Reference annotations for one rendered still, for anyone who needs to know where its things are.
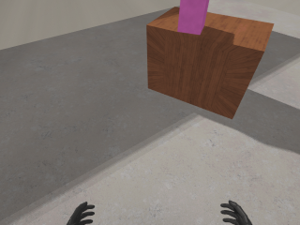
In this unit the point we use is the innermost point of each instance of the pedestal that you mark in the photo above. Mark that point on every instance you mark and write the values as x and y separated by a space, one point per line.
212 70

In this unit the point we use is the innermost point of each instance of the carton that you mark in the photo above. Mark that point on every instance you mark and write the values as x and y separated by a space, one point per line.
192 15

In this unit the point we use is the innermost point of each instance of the robot left hand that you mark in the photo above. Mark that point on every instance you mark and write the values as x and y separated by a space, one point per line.
78 214

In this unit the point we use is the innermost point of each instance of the robot right hand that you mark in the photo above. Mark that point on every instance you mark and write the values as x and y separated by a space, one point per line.
240 216

